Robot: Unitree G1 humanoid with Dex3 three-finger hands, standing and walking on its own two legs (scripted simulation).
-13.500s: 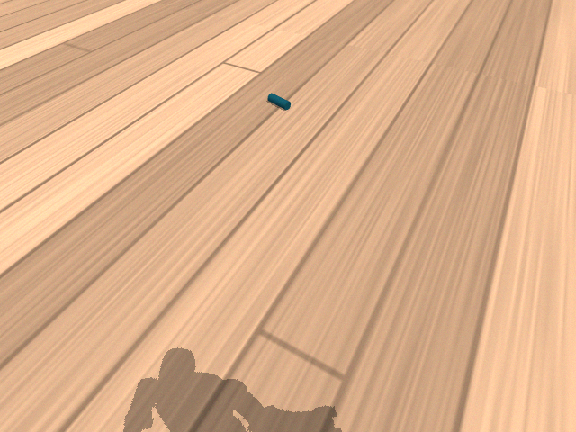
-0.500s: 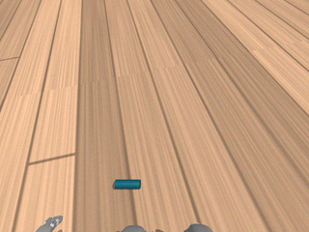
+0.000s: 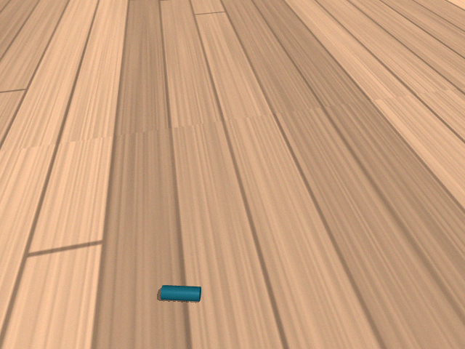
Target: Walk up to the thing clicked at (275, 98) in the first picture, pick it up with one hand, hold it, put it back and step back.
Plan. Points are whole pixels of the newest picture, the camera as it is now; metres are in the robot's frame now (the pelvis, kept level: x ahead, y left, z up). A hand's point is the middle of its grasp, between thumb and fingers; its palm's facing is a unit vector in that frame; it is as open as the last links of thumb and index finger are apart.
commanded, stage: walk up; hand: left
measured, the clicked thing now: (181, 293) +0.45 +0.24 -0.73
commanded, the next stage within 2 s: none
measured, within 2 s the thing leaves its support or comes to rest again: neither
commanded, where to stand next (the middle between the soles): +0.05 +0.03 m, yaw -3 degrees
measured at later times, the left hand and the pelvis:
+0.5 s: hand out of the picture +0.11 +0.31 -0.16, palm faces +0.00 -0.90 -0.43, open 7.4 cm; pelvis +0.01 +0.02 -0.01, yaw +0 degrees
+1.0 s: hand out of the picture +0.08 +0.28 -0.14, palm faces -0.06 -0.93 -0.36, open 7.4 cm; pelvis +0.02 +0.02 +0.01, yaw -2 degrees
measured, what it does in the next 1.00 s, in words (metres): steps on the spot: left foot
